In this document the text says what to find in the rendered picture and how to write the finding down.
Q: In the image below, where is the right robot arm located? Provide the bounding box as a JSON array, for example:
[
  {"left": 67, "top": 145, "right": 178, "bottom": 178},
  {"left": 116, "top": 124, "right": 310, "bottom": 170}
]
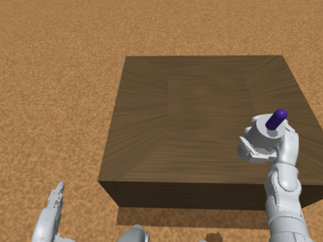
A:
[{"left": 264, "top": 163, "right": 314, "bottom": 242}]

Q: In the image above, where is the bottle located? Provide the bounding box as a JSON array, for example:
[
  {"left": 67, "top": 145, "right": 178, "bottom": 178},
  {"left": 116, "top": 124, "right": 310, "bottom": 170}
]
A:
[{"left": 237, "top": 109, "right": 287, "bottom": 162}]

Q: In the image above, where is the right robot hand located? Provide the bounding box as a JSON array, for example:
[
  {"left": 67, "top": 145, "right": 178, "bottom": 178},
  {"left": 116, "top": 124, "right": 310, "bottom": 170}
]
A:
[{"left": 238, "top": 115, "right": 299, "bottom": 167}]

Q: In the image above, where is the left robot hand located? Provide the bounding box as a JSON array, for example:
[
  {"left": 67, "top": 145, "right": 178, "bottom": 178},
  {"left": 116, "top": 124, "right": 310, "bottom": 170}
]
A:
[{"left": 31, "top": 181, "right": 76, "bottom": 242}]

